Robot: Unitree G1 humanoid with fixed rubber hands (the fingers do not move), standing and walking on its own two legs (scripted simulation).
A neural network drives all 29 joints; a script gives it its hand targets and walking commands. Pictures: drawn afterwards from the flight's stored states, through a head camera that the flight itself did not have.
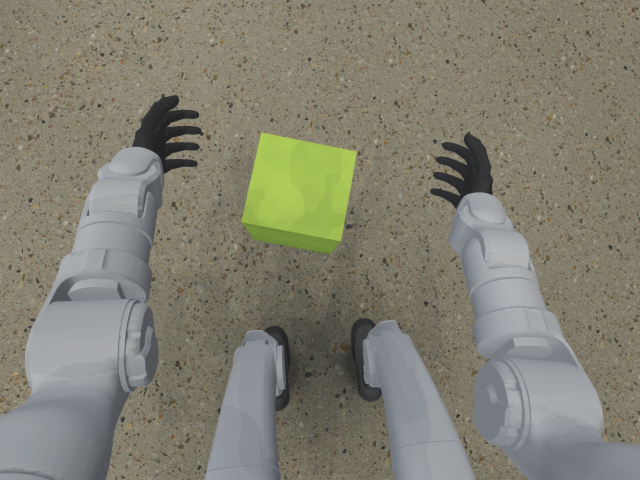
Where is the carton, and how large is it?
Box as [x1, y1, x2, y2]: [241, 132, 356, 253]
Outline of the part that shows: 261,132 241,222 254,239 330,253 341,239 356,151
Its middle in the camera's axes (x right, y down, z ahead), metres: -0.05 -0.09 +0.93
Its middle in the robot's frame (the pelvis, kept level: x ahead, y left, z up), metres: +0.53 +0.00 -0.54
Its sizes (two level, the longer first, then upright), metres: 0.210 0.200 0.250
